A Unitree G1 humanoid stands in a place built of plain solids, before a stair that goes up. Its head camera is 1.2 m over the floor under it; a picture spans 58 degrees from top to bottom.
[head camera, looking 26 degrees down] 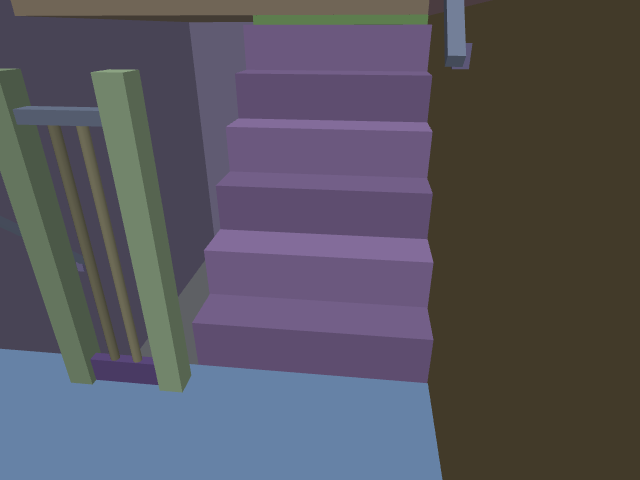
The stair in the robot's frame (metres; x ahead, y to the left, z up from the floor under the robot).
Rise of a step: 0.20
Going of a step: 0.20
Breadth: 0.90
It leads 6 degrees to the right of straight ahead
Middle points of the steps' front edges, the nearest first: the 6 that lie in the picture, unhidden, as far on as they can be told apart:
1.28 0.04 0.20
1.48 0.02 0.41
1.69 -0.01 0.61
1.89 -0.03 0.81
2.09 -0.05 1.02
2.29 -0.07 1.22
